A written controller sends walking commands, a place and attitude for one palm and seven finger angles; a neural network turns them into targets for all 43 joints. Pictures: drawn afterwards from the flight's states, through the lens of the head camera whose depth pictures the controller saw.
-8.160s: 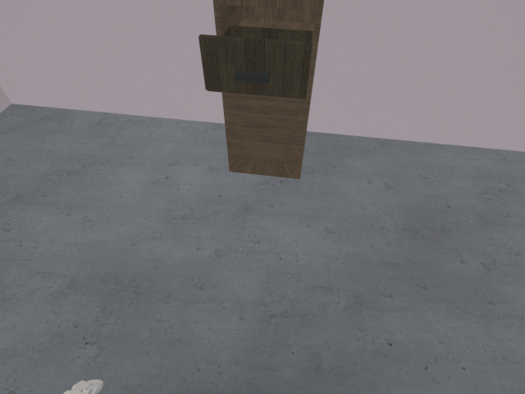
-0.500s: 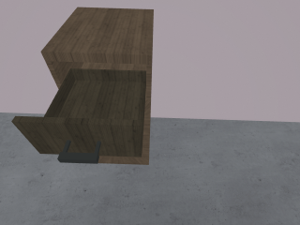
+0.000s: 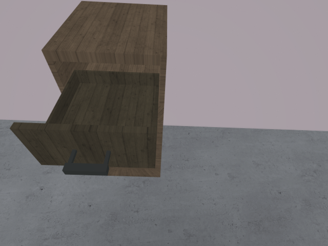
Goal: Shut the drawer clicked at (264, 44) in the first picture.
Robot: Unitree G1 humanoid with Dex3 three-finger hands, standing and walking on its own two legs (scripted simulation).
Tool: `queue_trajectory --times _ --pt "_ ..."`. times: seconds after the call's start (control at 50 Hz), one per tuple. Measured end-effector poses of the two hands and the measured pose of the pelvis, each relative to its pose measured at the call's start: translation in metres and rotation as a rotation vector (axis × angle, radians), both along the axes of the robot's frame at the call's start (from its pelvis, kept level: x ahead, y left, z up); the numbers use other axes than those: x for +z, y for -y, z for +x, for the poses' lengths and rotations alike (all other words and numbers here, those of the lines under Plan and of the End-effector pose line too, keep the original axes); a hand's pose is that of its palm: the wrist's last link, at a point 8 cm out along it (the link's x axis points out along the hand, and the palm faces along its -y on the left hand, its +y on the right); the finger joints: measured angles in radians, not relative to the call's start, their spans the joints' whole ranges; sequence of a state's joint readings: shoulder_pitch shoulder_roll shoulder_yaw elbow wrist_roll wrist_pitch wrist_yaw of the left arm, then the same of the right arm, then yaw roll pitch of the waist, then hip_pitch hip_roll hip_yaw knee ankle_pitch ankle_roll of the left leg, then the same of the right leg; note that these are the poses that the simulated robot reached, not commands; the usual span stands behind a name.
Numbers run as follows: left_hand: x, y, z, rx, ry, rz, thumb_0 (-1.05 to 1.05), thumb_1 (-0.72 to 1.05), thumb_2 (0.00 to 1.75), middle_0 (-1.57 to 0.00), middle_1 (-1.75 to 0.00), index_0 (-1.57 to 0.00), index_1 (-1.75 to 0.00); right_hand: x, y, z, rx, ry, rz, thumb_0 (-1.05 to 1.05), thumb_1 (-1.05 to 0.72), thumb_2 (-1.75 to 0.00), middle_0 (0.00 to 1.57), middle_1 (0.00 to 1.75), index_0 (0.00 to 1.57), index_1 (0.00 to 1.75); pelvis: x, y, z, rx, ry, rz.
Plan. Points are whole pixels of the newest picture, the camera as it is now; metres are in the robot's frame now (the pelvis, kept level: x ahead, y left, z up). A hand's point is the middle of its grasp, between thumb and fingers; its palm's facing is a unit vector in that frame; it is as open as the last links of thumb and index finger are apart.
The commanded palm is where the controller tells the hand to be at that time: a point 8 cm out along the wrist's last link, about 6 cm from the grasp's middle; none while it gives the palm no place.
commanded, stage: come to a stop and stand still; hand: left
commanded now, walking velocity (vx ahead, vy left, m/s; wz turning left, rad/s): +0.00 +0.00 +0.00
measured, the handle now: (88, 161) +0.32 +0.22 +0.00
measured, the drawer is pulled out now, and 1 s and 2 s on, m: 0.29 0.29 0.29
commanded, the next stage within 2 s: look again from close up in 0.40 s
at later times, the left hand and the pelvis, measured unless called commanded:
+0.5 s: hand out of the picture -0.05 +0.17 -0.17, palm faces +0.03 -0.98 -0.17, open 7.4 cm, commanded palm none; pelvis -0.02 +0.00 +0.01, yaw +1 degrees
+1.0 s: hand out of the picture -0.02 +0.15 -0.17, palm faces +0.04 -0.99 -0.14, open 7.3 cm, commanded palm none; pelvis -0.01 +0.00 +0.01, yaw +1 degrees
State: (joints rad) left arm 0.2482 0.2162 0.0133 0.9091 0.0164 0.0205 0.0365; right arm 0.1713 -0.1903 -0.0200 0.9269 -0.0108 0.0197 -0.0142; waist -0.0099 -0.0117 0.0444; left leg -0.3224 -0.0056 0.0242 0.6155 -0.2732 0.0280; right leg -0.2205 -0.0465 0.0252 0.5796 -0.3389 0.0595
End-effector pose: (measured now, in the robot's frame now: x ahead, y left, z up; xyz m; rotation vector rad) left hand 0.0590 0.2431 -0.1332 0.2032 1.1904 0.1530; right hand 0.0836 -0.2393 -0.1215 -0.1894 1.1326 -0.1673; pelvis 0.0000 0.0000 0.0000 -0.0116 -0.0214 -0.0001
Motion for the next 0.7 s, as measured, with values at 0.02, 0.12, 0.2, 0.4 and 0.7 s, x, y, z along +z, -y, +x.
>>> queue_trajectory --times 0.02,0.12,0.2,0.4,0.7 --pt "0.0 0.001 -0.001 -0.002 0.006 -0.002 0.0 0.91 0.89 -0.19 -0.29 -0.2 -0.3 0.001 0.001 -0.001 0.004 0.005 0.001 0.01 -0.91 -0.9 0.2 0.3 0.2 0.29 0.0 0.0 -0.002 0.002 0.001 0.0" --pt "0.001 0.006 -0.014 -0.005 0.007 -0.021 0.0 0.91 0.89 -0.19 -0.29 -0.2 -0.3 0.002 0.001 -0.016 0.018 -0.016 0.006 0.01 -0.91 -0.9 0.2 0.3 0.2 0.29 0.002 0.001 -0.011 0.005 0.003 0.0" --pt "-0.001 0.011 -0.032 0.004 -0.029 -0.038 0.0 0.91 0.89 -0.2 -0.29 -0.2 -0.3 0.001 -0.001 -0.037 0.018 -0.067 0.01 0.01 -0.91 -0.9 0.2 0.3 0.2 0.29 0.005 0.001 -0.015 0.008 0.003 -0.002" --pt "-0.005 0.02 -0.092 0.05 -0.183 -0.062 0.0 0.91 0.89 -0.2 -0.29 -0.2 -0.3 -0.004 -0.005 -0.087 -0.009 -0.212 0.03 0.01 -0.91 -0.9 0.2 0.3 0.2 0.29 0.009 0.003 -0.019 0.015 0.005 -0.002" --pt "-0.008 0.039 -0.119 0.081 -0.265 -0.096 0.0 0.91 0.89 -0.19 -0.29 -0.2 -0.3 -0.007 -0.014 -0.098 -0.029 -0.261 0.048 0.01 -0.91 -0.9 0.2 0.3 0.2 0.29 0.011 0.006 -0.015 0.016 0.006 -0.001"
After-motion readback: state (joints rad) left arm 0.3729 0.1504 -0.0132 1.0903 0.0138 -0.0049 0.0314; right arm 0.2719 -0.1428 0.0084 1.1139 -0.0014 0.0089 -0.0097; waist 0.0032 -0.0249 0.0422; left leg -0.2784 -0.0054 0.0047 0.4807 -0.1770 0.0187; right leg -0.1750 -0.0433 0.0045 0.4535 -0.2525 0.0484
